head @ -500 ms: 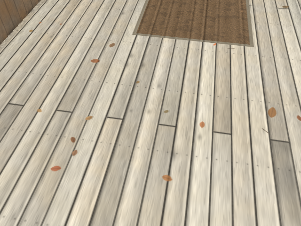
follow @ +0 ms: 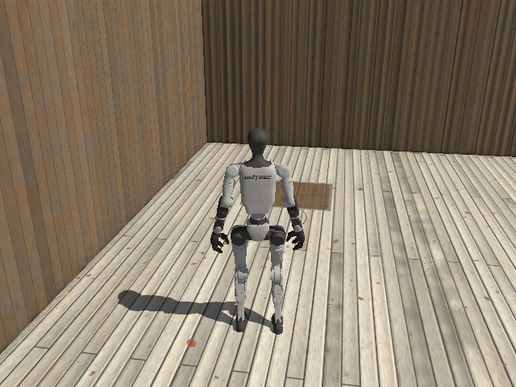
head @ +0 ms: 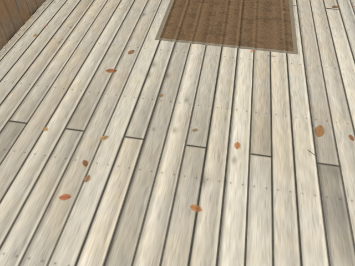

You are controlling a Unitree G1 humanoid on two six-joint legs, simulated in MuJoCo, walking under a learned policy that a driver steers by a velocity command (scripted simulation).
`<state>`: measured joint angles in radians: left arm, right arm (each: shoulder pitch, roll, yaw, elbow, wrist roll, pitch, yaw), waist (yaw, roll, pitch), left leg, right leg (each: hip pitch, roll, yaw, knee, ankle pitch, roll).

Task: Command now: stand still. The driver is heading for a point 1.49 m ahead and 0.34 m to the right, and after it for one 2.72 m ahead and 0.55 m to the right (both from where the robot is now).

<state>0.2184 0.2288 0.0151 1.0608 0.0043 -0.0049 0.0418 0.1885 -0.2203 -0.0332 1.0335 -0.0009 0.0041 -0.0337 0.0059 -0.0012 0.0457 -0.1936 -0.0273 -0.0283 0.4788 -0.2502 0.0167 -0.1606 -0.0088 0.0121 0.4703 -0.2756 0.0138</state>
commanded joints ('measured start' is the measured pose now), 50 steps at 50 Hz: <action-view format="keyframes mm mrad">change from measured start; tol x16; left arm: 1 34 103 16 -18 0 -7 4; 26 77 19 7 -38 -28 -82 -23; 31 471 229 71 72 -26 -104 -36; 37 336 45 12 10 -6 -95 -49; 50 291 159 47 -34 -3 -62 -20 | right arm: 1 12 -105 -16 -18 0 -8 -3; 25 171 -167 -38 43 31 -60 8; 46 -358 -79 3 -249 36 -110 77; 50 -8 -195 -61 -163 38 -108 66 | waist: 1 -1 6 -8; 26 -20 163 74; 29 103 94 97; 31 148 -316 58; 35 45 -63 71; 45 57 -116 120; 50 -153 -148 -147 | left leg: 1 11 45 -44 -84 142 20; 16 -3 40 -35 -87 123 19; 20 -103 35 -59 -101 -465 70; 27 -133 280 -426 -277 -528 217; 29 -329 163 -243 -143 -381 140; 31 -631 -25 52 409 -242 28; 35 -780 106 -20 683 -69 62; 47 -341 35 82 48 253 57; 50 85 -20 108 54 215 127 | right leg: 1 -45 -17 15 -79 113 -12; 16 -59 -12 12 -81 104 -16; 21 -198 12 9 -13 -401 -76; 25 -280 26 -46 200 -187 -78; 29 107 -8 15 -50 -131 -139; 30 244 -142 261 -171 -241 -186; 32 350 -386 655 -283 -121 -307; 37 317 -233 236 -293 340 -187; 45 119 -203 79 -395 376 -178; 50 193 -189 6 90 987 -102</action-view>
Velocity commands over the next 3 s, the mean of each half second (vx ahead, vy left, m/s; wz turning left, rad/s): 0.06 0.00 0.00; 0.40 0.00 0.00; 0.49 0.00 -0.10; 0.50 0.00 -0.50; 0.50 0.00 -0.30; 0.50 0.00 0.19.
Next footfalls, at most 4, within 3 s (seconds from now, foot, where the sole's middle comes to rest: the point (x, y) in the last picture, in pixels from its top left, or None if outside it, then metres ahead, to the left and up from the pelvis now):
1.02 left None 0.42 0.10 -0.78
1.56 right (225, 218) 0.71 -0.16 -0.78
2.06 left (193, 155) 1.04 -0.04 -0.78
2.56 right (265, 137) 1.15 -0.39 -0.78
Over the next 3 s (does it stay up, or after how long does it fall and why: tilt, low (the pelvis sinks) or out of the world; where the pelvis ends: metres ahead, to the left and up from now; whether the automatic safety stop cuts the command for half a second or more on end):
stays up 1.26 -0.34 0.00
